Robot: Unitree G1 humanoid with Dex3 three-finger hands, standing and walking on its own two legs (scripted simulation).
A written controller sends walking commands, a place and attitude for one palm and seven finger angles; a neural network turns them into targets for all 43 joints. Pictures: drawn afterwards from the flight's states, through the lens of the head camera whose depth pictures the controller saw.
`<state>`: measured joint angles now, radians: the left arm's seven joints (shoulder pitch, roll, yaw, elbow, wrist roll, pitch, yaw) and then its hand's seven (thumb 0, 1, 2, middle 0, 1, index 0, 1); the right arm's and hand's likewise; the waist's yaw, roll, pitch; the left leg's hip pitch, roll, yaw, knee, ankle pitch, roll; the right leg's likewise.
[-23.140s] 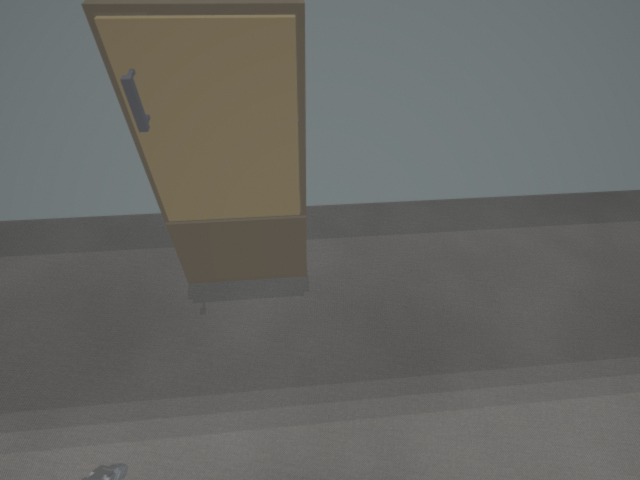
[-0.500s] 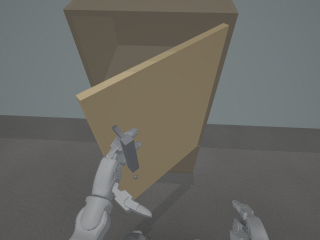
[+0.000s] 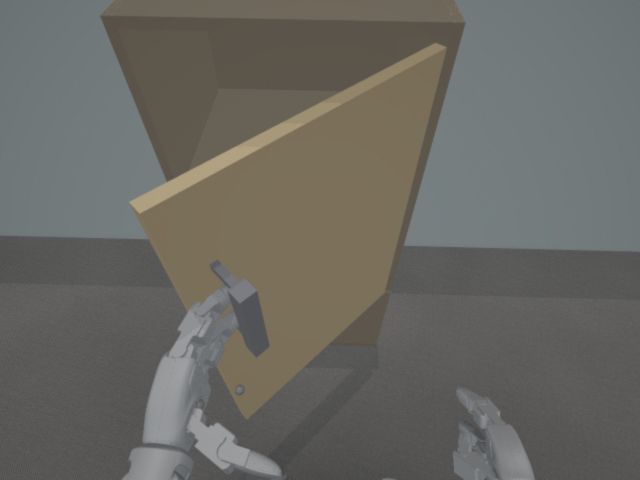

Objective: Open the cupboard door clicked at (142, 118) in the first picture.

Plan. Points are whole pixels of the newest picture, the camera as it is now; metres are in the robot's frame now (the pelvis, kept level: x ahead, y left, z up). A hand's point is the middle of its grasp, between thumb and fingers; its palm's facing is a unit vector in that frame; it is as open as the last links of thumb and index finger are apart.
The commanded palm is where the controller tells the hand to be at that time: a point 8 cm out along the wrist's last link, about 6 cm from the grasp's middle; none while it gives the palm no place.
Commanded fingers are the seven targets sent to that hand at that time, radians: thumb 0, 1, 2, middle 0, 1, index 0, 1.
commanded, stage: slide the hand sideways off the handle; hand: left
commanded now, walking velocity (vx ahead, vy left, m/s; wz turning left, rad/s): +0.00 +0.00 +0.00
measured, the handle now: (239, 309) +0.29 +0.11 +0.08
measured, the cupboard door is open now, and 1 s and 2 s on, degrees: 46 45 45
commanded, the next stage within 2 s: draw the hand back to the body in 0.48 s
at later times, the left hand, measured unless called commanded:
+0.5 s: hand (177, 429) +0.17 +0.15 +0.07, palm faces +0.01 -1.00 -0.06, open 16.3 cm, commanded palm +0.14 +0.21 +0.07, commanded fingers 0.00 -0.50 0.30 -0.15 -0.30 -0.15 -0.30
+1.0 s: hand (120, 422) +0.17 +0.19 +0.11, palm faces +0.01 -1.00 -0.06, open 16.3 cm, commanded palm +0.14 +0.25 +0.13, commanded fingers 0.00 -0.43 0.33 -0.15 -0.30 -0.15 -0.30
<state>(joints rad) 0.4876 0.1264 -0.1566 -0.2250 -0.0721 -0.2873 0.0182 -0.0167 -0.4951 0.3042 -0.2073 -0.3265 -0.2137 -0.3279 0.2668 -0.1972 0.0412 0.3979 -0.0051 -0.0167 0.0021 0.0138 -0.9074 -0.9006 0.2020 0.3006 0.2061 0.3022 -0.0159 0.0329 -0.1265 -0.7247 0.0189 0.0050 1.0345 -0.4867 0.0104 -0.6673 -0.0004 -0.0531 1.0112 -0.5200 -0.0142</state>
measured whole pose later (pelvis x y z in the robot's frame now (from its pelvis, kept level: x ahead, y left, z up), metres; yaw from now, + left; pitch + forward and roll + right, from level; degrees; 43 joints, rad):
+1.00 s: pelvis -0.01 +0.01 +0.01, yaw +1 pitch +7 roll -3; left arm 0.62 0.26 0.12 -0.38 -0.28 -0.18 -0.20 -0.02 -0.50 0.30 -0.15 -0.30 -0.15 -0.30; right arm 0.28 -0.21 0.05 0.42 0.05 -0.11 -0.07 0.01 -0.91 -0.90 0.20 0.30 0.21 0.30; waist 0.02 0.06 -0.14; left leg -0.66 0.02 -0.03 1.00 -0.47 0.02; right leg -0.57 0.00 -0.08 0.93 -0.48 0.00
